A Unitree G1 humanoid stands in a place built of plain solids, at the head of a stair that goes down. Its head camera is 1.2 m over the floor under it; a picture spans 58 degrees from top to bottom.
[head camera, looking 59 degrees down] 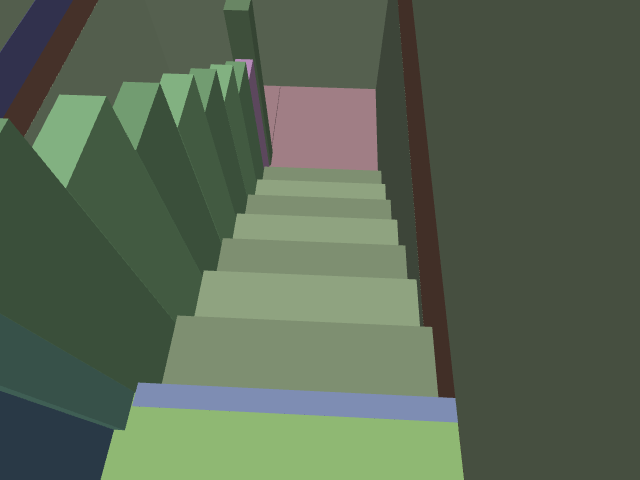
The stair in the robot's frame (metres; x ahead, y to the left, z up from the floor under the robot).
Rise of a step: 0.18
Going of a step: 0.26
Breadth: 0.85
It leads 3 degrees to the right of straight ahead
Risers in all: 8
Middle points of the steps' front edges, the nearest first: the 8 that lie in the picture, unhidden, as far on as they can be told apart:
0.25 0.07 0.00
0.51 0.05 -0.18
0.77 0.04 -0.35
1.03 0.03 -0.53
1.29 0.02 -0.70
1.55 0.01 -0.88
1.81 -0.01 -1.05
2.07 -0.02 -1.23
